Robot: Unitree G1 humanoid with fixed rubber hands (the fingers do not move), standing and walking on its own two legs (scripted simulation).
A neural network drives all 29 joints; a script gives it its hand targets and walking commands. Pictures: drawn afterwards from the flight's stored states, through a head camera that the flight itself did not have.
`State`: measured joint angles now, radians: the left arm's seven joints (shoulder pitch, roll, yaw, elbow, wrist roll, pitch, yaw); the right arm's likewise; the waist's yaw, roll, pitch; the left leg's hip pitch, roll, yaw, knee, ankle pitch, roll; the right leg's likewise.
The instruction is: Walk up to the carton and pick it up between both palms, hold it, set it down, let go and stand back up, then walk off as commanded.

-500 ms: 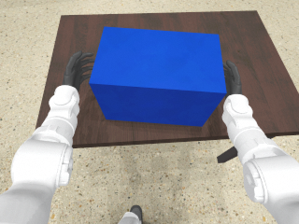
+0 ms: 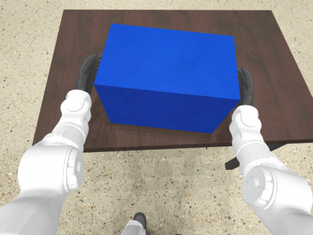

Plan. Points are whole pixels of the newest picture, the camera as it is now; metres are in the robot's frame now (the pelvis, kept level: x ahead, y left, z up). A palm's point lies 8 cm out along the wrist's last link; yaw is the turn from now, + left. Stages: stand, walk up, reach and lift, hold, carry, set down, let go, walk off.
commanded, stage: reach and lift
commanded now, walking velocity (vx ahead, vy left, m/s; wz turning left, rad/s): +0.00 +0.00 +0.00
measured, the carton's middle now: (166, 83) +0.51 +0.00 +0.01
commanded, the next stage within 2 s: none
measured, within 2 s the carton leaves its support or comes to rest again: neither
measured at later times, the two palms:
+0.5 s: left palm (85, 86) +0.48 +0.21 +0.03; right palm (242, 101) +0.45 -0.19 +0.03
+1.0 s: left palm (87, 88) +0.47 +0.20 +0.04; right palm (244, 108) +0.43 -0.19 +0.02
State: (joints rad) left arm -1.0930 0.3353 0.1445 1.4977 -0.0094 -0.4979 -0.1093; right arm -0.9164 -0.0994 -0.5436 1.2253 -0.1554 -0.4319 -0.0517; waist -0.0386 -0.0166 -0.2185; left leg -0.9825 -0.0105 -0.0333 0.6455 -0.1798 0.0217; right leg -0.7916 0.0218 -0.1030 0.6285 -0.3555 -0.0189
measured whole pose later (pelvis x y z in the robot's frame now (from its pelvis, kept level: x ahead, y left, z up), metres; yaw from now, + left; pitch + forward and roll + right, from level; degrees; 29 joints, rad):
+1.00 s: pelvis -0.01 +0.00 +0.00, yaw +0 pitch +30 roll -2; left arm -1.09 0.32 0.15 1.55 0.00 -0.62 -0.04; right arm -0.88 -0.09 -0.54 1.31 -0.18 -0.69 -0.08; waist -0.04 -0.02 -0.21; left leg -0.98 -0.01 -0.03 0.63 -0.16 0.02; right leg -0.80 0.02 -0.10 0.63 -0.35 -0.02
